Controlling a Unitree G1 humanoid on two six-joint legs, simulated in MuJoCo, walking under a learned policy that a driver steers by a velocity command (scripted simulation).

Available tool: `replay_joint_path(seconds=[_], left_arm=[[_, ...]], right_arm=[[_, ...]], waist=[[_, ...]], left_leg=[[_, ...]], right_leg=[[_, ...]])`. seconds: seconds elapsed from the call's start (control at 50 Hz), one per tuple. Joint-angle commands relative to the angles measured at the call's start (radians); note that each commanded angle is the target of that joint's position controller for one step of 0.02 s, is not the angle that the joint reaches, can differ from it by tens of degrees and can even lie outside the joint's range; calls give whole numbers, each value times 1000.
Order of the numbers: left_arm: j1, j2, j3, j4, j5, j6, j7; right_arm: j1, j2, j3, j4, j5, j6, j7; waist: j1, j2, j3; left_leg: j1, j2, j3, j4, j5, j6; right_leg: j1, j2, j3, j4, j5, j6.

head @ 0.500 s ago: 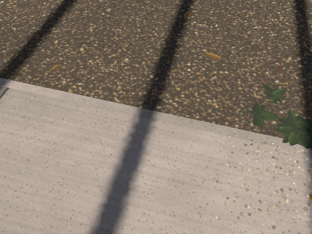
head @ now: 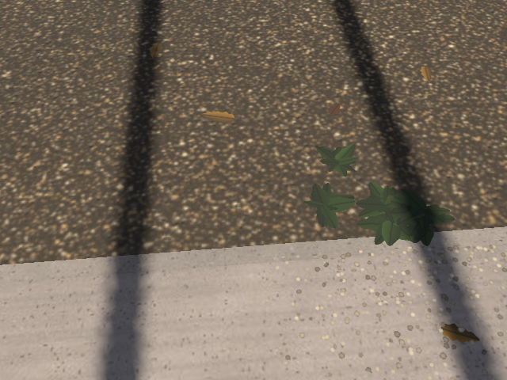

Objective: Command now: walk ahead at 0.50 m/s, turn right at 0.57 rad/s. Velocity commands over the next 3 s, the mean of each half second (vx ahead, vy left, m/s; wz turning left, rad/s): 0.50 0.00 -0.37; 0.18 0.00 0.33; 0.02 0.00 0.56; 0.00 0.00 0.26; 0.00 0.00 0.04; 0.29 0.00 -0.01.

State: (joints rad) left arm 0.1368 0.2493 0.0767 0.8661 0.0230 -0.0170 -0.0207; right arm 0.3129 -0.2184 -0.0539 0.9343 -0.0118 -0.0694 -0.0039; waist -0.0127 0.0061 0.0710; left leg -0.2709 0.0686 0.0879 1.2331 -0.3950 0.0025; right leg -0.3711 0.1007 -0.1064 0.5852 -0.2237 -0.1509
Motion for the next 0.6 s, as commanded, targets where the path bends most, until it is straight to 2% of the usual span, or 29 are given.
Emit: replay_joint_path(seconds=[0.02, 0.04, 0.06, 0.12, 0.18, 0.24, 0.34, 0.38, 0.4, 0.42, 0.44, 0.46, 0.48, 0.5, 0.52, 0.54, 0.56, 0.58, 0.6], left_arm=[[122, 129, 33, -4, -19, -10, 23], [101, 112, 25, -11, -23, -21, 26], [111, 112, 22, -12, -27, -32, 24], [172, 153, 29, -4, -27, -49, 20], [244, 149, 26, 3, -25, -48, 18], [305, 136, 17, 18, -24, -51, 21], [370, 137, 5, 40, -9, -53, 35], [357, 153, 5, 44, -4, -56, 41], [328, 163, 5, 40, -3, -58, 43], [309, 175, 7, 39, -1, -62, 44], [296, 183, 8, 43, 3, -63, 40], [282, 175, 4, 37, -3, -66, 36], [321, 103, -15, 4, -26, -72, 32], [428, 89, -10, 22, -47, -69, 32], [382, 133, -7, 29, -7, -61, 39], [297, 116, -12, 16, 5, -60, 36], [256, 97, -17, 3, 8, -59, 33], [226, 95, -17, -14, 17, -50, 28], [232, 85, -21, -15, 21, -38, 24]], right_arm=[[-46, -115, -20, -117, -11, -27, 3], [-17, -107, -17, -110, -29, -6, 4], [-12, -103, -18, -113, -37, 12, 8], [-79, -92, -13, -147, -37, 39, 17], [-196, -100, -10, -188, -32, 43, 21], [-276, -94, -3, -215, -29, 40, 28], [-404, -92, 13, -264, -19, 24, 39], [-392, -105, 12, -272, -16, 16, 39], [-337, -117, 7, -259, -15, 12, 35], [-255, -135, -1, -234, -13, 8, 27], [-123, -157, -13, -192, -10, 2, 15], [34, -183, -24, -151, -20, -7, 1], [172, -270, -42, -137, -46, -12, -12], [150, -301, -56, -113, -27, 2, -1], [35, -227, -40, -138, 6, 9, 13], [-40, -154, -20, -146, 14, 4, 18], [-62, -110, -5, -138, 9, 0, 20], [-50, -98, 1, -120, 14, -7, 17], [-49, -108, 1, -108, 12, -9, 16]], waist=[[13, 48, -52], [-11, 30, -62], [-18, 17, -71], [-7, -8, -59], [38, -40, -34], [75, -59, -35], [119, -71, -6], [96, -82, 2], [60, -87, -8], [24, -97, -44], [-34, -83, -110], [-111, -50, -196], [-126, 91, -334], [-52, 295, -393], [-11, 104, -255], [-1, 22, -151], [16, -6, -99], [24, 19, -82], [40, 47, -90]], left_leg=[[-375, 57, -119, 11, 76, -4], [-315, 63, -120, -30, 85, -17], [-293, 62, -116, -59, 84, -30], [-333, 57, -89, -165, 152, -59], [-415, 53, -78, -302, 268, -66], [-435, 37, -70, -425, 364, -50], [-425, -9, -39, -594, 393, -3], [-361, -30, -41, -654, 348, 31], [-274, -51, -37, -687, 311, 52], [-161, -85, -28, -699, 267, 71], [-17, -116, -17, -737, 250, 92], [209, -55, -71, -776, 285, 124], [457, 196, -385, -780, 280, 198], [548, 364, -795, -898, 540, 341], [418, 327, -712, -899, 610, 338], [303, 281, -549, -892, 744, 325], [223, 221, -438, -905, 871, 294], [185, 175, -370, -922, 942, 269], [150, 145, -326, -929, 990, 255]], right_leg=[[308, -315, 455, -348, 272, -168], [262, -278, 402, -355, 325, -153], [243, -258, 383, -358, 371, -151], [219, -219, 352, -376, 403, -137], [272, -209, 353, -391, 407, -100], [352, -206, 337, -381, 475, -60], [469, -238, 338, -354, 562, -53], [489, -264, 341, -330, 638, -44], [476, -265, 325, -295, 740, -27], [469, -261, 315, -224, 881, -12], [464, -237, 294, -76, 959, 1], [353, -199, 262, 127, 829, 15], [144, -99, 197, 450, 454, 51], [-80, 76, 167, 728, -278, 87], [-145, -6, 226, 786, -237, 83], [-157, -50, 208, 751, -185, 94], [-149, -87, 185, 687, -163, 102], [-140, -111, 181, 622, -148, 114], [-100, -113, 168, 587, -140, 128]])
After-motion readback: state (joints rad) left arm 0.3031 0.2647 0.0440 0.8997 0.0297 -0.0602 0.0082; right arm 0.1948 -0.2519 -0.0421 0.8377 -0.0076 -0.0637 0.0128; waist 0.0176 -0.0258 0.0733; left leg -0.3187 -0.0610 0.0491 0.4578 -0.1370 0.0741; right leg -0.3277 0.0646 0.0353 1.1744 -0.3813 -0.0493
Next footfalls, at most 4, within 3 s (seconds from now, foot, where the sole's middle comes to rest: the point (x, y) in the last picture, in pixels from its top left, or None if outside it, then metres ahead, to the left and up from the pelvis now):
0.46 left None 0.45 0.08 -0.76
0.98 right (309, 365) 0.49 -0.11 -0.76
1.44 left None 0.39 0.10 -0.76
1.90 right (298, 373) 0.47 -0.08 -0.76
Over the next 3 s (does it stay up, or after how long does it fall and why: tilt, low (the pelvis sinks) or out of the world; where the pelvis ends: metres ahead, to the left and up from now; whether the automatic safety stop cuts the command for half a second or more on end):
stays up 0.48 0.09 0.02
